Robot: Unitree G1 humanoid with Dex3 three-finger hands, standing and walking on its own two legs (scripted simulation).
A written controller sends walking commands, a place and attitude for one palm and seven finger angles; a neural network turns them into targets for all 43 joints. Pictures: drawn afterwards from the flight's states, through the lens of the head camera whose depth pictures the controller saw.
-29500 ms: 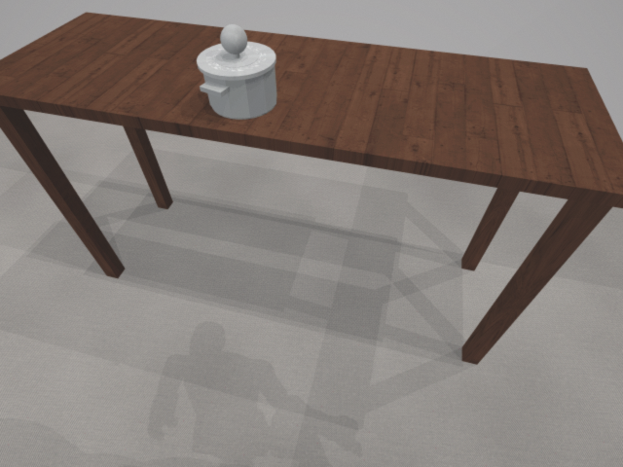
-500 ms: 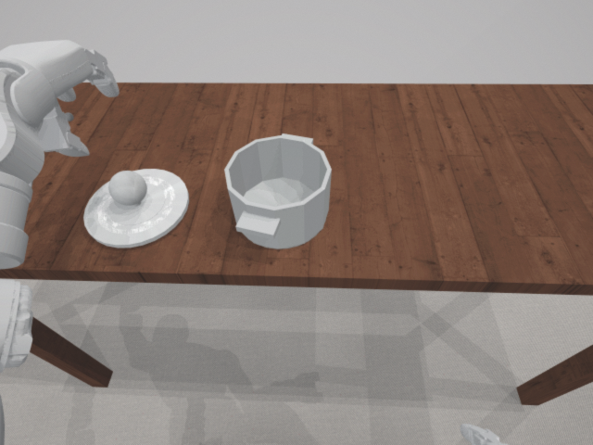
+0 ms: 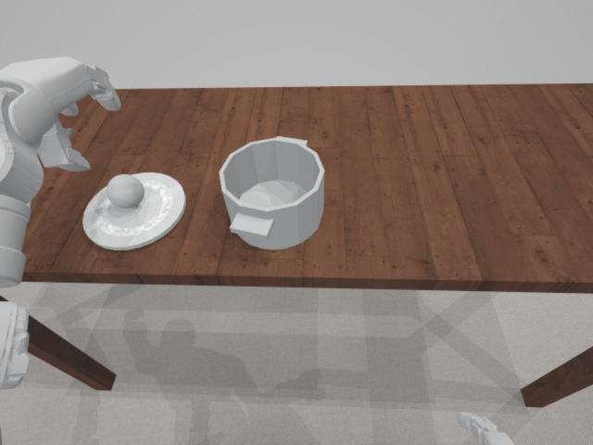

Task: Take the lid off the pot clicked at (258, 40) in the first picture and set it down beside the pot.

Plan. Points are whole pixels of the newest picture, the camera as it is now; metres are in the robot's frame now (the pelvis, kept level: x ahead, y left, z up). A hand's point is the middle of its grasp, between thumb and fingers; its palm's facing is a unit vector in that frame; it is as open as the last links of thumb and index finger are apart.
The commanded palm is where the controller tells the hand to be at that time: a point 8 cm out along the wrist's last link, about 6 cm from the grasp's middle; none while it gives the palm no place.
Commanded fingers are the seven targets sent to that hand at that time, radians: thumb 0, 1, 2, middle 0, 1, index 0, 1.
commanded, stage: draw the hand back to the body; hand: left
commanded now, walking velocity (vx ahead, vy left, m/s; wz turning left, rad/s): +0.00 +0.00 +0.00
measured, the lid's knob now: (125, 191) +0.47 +0.27 +0.08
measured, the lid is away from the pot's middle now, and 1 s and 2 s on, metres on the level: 0.23 0.23 0.23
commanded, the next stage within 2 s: step back with the hand held close in 1.98 s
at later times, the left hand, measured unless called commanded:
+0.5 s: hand (74, 115) +0.39 +0.22 +0.27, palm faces +0.35 -0.91 -0.22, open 10.9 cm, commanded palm +0.33 +0.27 +0.28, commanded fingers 0.00 0.11 0.93 -0.44 -0.48 -0.44 -0.48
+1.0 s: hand (36, 162) +0.31 +0.22 +0.28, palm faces +0.44 -0.87 -0.21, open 8.7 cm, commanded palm +0.26 +0.26 +0.27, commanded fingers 0.00 0.77 0.91 -0.24 -0.33 -0.24 -0.33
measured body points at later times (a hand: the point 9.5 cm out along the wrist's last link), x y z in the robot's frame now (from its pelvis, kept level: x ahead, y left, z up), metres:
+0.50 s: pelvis +0.01 -0.02 +0.00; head +0.03 -0.02 +0.45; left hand +0.36 +0.26 +0.28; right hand +0.17 -0.25 -0.09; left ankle +0.00 +0.09 -0.74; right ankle -0.02 -0.14 -0.74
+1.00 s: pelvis +0.02 -0.03 +0.00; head +0.01 -0.05 +0.45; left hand +0.28 +0.26 +0.29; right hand +0.20 -0.27 -0.09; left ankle +0.00 +0.09 -0.74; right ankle -0.02 -0.14 -0.74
